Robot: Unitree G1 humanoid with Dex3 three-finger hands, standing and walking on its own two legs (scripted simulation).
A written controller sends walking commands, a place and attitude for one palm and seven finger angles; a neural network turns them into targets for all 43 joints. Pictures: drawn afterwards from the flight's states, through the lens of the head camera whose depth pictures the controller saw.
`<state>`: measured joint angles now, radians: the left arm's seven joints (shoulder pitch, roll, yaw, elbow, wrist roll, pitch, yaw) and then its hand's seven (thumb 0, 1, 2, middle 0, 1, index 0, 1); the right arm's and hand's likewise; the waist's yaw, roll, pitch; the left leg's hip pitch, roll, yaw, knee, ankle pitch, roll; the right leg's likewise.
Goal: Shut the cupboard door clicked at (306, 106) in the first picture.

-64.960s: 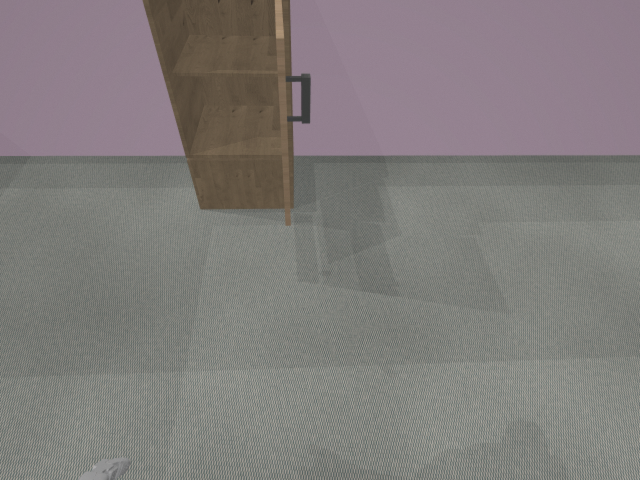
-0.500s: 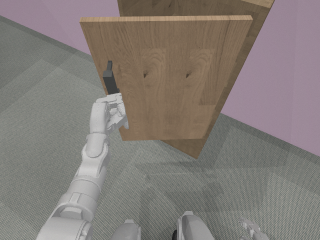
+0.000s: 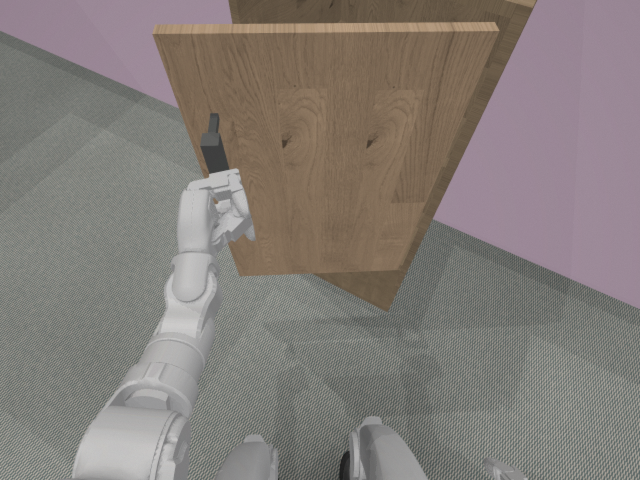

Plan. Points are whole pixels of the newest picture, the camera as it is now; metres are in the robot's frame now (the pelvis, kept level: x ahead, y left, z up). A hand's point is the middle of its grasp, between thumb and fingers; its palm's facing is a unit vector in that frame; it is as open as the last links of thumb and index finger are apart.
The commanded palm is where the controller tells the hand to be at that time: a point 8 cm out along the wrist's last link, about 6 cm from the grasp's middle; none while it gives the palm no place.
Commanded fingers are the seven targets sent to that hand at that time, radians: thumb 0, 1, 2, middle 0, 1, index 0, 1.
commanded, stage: push the door shut along its arc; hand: left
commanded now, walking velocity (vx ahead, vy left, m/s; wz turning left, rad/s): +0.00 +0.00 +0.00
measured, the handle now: (221, 162) +0.53 +0.12 +0.05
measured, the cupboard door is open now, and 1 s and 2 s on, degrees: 32 21 10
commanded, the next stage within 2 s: pull the fist back off the door in 1.46 s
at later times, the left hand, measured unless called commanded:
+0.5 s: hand (251, 184) +0.48 +0.08 +0.05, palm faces -0.11 -0.99 -0.05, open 3.1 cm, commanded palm +0.48 +0.13 +0.05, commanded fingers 0.00 0.90 0.90 -1.30 -1.50 -1.30 -1.50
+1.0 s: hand (282, 144) +0.55 +0.04 +0.05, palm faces -0.25 -0.97 -0.04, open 3.1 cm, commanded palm +0.55 +0.10 +0.05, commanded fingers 0.00 0.90 0.90 -1.30 -1.50 -1.30 -1.50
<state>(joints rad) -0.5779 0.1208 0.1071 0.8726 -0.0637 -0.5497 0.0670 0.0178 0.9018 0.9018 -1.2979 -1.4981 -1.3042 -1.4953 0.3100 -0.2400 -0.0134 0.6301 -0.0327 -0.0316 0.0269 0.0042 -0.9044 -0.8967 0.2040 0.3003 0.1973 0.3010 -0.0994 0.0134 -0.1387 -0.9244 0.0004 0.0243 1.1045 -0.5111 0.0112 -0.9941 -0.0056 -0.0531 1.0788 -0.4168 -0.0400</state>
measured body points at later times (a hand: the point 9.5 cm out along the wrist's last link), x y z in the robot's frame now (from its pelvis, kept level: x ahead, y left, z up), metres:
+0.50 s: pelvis +0.00 +0.01 -0.01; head +0.12 +0.00 +0.42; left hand +0.49 +0.13 +0.05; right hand +0.02 -0.26 -0.14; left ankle +0.01 +0.11 -0.65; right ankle +0.05 -0.10 -0.65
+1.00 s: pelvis -0.01 +0.01 -0.03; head +0.16 +0.01 +0.39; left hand +0.56 +0.09 +0.06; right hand -0.03 -0.25 -0.14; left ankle +0.01 +0.11 -0.65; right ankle +0.05 -0.10 -0.65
